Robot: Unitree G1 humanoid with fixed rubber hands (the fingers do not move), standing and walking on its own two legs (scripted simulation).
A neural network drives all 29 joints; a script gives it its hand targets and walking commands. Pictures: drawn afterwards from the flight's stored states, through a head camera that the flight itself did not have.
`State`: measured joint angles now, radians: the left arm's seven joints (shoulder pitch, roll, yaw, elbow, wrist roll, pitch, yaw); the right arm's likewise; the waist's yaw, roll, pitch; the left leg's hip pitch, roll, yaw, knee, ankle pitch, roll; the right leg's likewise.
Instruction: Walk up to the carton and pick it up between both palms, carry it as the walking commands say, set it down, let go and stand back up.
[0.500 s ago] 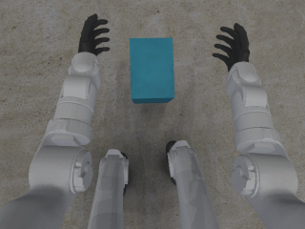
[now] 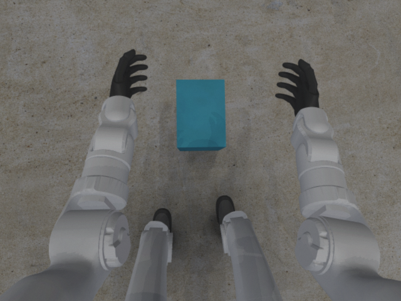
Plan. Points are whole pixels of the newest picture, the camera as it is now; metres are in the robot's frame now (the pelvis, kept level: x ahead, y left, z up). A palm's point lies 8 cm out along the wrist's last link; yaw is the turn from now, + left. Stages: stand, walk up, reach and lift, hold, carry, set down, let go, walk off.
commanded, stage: let go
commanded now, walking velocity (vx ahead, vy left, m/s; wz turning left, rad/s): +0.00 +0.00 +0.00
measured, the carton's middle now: (199, 119) +0.51 -0.05 -0.56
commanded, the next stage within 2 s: stand in 1.16 s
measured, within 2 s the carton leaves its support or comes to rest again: neither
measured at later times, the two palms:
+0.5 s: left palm (50, 191) +0.33 +0.19 -0.02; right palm (364, 199) +0.28 -0.24 -0.01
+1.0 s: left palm out of the picture +0.23 +0.23 +0.03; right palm (394, 260) +0.22 -0.23 +0.04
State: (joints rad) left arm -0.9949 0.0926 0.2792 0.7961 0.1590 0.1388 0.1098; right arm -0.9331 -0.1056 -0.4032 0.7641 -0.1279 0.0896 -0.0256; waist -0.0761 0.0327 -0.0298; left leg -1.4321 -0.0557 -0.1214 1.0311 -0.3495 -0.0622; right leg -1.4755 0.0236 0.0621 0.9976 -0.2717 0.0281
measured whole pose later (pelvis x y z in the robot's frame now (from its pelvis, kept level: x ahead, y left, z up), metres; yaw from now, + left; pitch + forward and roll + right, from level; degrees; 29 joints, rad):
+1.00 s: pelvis +0.07 +0.01 +0.11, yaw -1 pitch -3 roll +0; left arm 0.24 0.19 0.04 0.43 0.02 0.10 -0.07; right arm 0.24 -0.22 -0.05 0.43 -0.02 0.10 0.08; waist 0.00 0.01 0.11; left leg -0.09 0.00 -0.09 0.42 -0.28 -0.02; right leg -0.15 0.01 0.05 0.41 -0.22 0.02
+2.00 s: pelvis +0.12 +0.00 +0.10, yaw -3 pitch +2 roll +0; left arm 0.42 0.17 -0.04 1.05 0.02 -0.02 0.04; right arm 0.42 -0.17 0.00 1.03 -0.01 -0.02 -0.04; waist 0.01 0.01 -0.11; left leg -0.16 0.03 -0.03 0.52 -0.41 -0.03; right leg -0.26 0.03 0.07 0.57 -0.36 0.00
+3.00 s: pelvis +0.07 +0.00 +0.10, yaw -3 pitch +0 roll +0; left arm 0.40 0.12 -0.03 1.16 0.01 0.00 0.04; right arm 0.42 -0.12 0.03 1.15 -0.01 0.00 -0.05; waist 0.00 0.01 -0.03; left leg -0.17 0.02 -0.03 0.50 -0.33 -0.03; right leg -0.26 0.02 0.07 0.53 -0.26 0.01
